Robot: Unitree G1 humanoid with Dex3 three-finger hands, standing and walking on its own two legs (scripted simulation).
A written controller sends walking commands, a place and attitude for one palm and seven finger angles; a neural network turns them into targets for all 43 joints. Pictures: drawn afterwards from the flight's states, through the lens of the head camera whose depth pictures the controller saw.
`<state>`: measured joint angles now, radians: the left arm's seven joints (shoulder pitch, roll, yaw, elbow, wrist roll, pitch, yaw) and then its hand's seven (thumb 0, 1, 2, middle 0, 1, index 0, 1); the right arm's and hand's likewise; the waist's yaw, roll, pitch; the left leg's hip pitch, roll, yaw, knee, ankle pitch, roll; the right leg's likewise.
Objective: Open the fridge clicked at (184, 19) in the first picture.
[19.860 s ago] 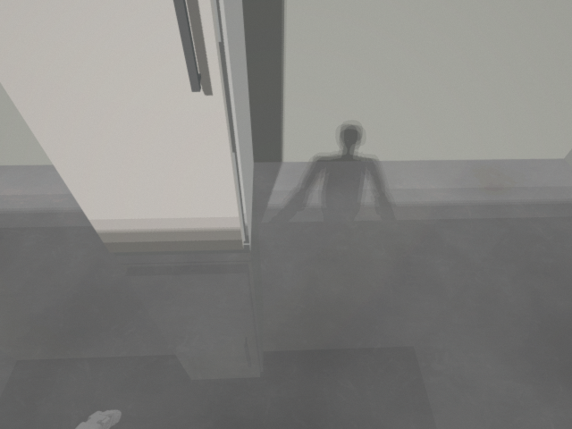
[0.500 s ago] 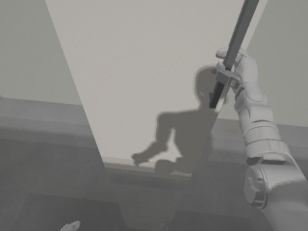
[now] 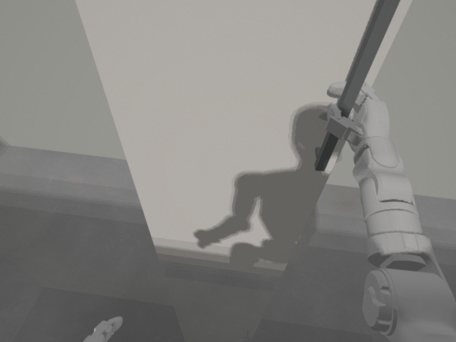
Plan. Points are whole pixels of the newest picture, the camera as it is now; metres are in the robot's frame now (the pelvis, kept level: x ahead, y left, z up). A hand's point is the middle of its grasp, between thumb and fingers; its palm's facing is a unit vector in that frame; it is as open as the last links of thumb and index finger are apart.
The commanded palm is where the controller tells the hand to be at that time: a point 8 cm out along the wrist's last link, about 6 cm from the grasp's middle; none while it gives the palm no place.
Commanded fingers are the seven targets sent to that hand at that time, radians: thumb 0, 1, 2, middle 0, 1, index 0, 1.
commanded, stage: grip the handle and tug to test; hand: right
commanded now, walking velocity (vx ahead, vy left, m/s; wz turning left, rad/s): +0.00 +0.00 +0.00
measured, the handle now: (347, 87) +0.50 -0.15 +0.23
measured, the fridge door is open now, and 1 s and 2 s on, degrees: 0 14 43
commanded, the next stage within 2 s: pull the door a little, standing still in 0.06 s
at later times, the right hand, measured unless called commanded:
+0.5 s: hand (332, 122) +0.44 -0.13 +0.20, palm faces +0.06 +1.00 +0.02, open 5.8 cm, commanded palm +0.37 -0.17 +0.19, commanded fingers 0.00 -0.90 -0.90 0.45 1.40 0.45 1.40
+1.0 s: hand (328, 169) +0.34 -0.11 +0.19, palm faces +0.06 +0.98 -0.21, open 6.5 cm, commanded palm +0.30 -0.16 +0.19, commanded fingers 0.00 -0.90 -0.90 0.45 1.40 0.45 1.40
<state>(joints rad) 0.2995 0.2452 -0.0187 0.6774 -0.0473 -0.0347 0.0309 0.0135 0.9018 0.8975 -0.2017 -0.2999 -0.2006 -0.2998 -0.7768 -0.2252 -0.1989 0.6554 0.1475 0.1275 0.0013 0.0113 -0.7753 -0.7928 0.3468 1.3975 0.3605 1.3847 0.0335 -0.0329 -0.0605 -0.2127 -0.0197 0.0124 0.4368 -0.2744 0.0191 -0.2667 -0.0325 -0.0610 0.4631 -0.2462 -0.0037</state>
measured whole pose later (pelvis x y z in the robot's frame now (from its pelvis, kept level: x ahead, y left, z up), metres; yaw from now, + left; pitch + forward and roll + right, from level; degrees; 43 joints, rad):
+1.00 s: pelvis +0.06 +0.02 +0.01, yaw +4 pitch +2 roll -1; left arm 0.11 0.22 -0.03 0.51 0.01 0.11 0.04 0.01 0.90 0.90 -0.20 -0.30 -0.20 -0.30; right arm 0.18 -0.25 -0.07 -0.47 0.10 0.06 -0.07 -0.03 -0.62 -0.79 0.42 1.38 0.31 1.33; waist -0.02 -0.03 -0.02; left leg -0.23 -0.01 0.03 0.63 -0.25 -0.03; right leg -0.16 -0.03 -0.02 0.47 -0.19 -0.01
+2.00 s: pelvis -0.04 +0.32 -0.01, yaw -33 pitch -2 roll +3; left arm 0.09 0.16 0.03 0.63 0.03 -0.11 0.04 0.01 0.90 0.90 -0.20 -0.30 -0.20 -0.30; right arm -0.03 -0.25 -0.05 -0.49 0.01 -0.06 -0.04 -0.08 -0.65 -0.79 0.47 1.40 0.19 1.22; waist 0.02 -0.03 0.21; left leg -0.48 -0.03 -0.02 0.94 -0.42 -0.04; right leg -0.38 -0.10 0.12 0.54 -0.15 0.06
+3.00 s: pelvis +0.16 +0.61 -0.02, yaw -77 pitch -3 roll +0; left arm 0.12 0.18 -0.04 0.62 -0.02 -0.03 0.07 0.01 0.90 0.90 -0.20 -0.30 -0.20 -0.30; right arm -0.29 -0.26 -0.04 -0.10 0.05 -0.06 -0.10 -0.06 -0.66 -0.85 0.50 1.40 0.34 1.38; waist -0.07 -0.02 0.11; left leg -0.34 0.05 0.02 0.64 -0.30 -0.03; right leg -0.42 -0.05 -0.01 0.79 -0.41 0.00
